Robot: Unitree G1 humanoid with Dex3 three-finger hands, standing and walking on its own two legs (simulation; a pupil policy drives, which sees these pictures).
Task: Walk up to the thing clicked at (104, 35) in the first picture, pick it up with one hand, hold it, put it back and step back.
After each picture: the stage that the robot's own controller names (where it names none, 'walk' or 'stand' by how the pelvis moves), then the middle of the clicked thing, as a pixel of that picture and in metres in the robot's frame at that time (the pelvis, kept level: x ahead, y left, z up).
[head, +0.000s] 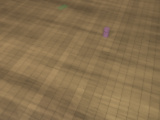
stand; (106, 32) +1.56 -0.31 -0.72
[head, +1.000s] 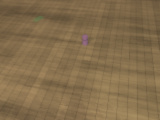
walk; (85, 40) +1.45 +0.04 -0.70
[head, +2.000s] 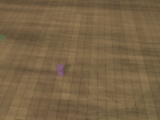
walk; (60, 70) +0.93 +0.24 -0.70
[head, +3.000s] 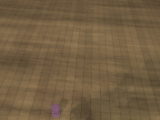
walk; (55, 110) +0.53 +0.18 -0.70
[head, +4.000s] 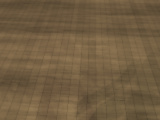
stand; out of the picture +0.35 +0.18 -0.70
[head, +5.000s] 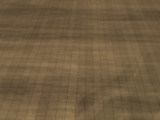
stand; out of the picture +0.31 +0.20 -0.72
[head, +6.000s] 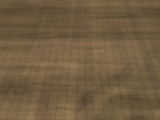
stand; out of the picture +0.31 +0.20 -0.73
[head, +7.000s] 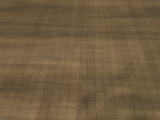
stand; out of the picture +0.32 +0.19 -0.73
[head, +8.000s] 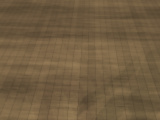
stand; out of the picture +0.31 +0.19 -0.73
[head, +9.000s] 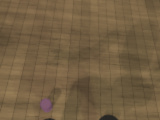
go down; (46, 105) +0.36 +0.17 -0.57
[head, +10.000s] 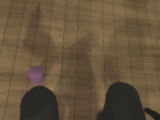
go down; (36, 76) +0.41 +0.19 -0.33
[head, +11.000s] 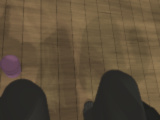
close in; (11, 67) +0.41 +0.21 -0.26
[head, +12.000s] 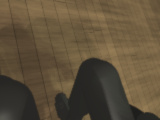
close; out of the picture +0.41 +0.23 -0.22
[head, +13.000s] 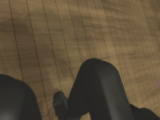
lift; out of the picture +0.39 +0.23 -0.23
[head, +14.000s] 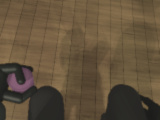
lift; (23, 84) +0.32 +0.21 -0.07
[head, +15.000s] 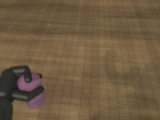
hold; (32, 91) +0.32 +0.17 +0.04
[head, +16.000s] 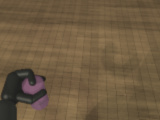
hold; (36, 93) +0.32 +0.17 +0.00
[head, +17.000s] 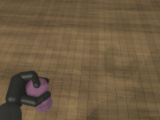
hold; (40, 95) +0.32 +0.16 +0.00
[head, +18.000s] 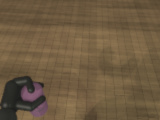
crouch; (35, 100) +0.31 +0.17 -0.02
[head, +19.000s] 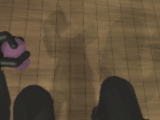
lower; (17, 55) +0.44 +0.19 -0.10
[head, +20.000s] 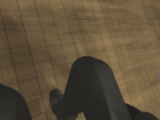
lower; out of the picture +0.43 +0.25 -0.23
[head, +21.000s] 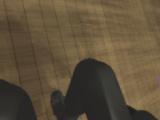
lower; out of the picture +0.42 +0.25 -0.23
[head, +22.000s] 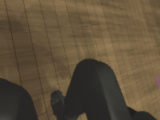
lower; out of the picture +0.41 +0.25 -0.23
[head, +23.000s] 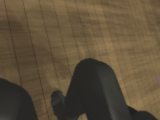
lower; out of the picture +0.41 +0.25 -0.23
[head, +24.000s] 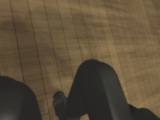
open; out of the picture +0.39 +0.23 -0.24
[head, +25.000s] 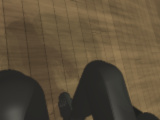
stand; out of the picture +0.40 +0.22 -0.23
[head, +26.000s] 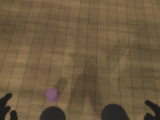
walk; (52, 95) +0.39 +0.16 -0.50
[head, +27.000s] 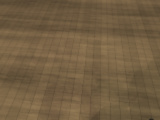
stand; out of the picture +0.35 +0.15 -0.66
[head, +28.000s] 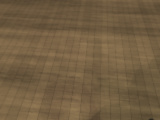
stand; out of the picture +0.35 +0.16 -0.66
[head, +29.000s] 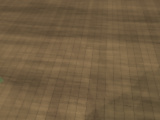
stand; out of the picture +0.37 +0.15 -0.72
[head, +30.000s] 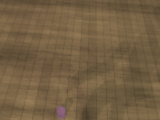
walk; (61, 112) +0.39 +0.11 -0.71
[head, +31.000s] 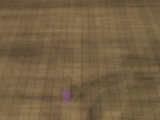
walk; (66, 96) +0.57 +0.15 -0.70
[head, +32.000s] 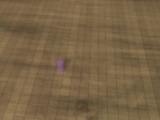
walk; (60, 66) +0.88 +0.20 -0.70
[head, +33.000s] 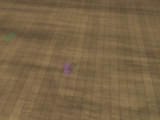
stand; (67, 68) +0.99 +0.14 -0.71
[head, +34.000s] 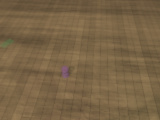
stand; (65, 72) +1.00 +0.17 -0.72
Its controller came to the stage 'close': yes
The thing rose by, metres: 0.71
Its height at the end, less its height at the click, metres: +0.00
